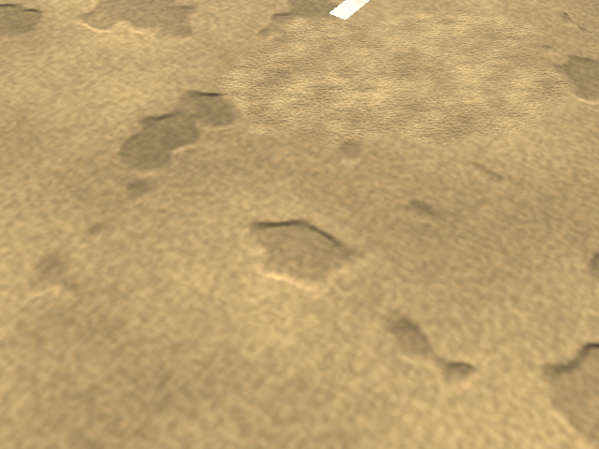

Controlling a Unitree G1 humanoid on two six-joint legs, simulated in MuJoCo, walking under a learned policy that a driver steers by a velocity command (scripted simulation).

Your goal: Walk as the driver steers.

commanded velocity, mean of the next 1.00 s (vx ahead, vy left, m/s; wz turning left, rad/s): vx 0.00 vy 0.00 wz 0.07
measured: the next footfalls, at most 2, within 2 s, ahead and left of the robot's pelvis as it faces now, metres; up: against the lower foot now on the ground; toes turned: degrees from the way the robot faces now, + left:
right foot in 0.24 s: +0.03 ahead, -0.15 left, +0.00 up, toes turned -3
right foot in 1.54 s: +0.17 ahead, -0.09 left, +0.00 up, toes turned +20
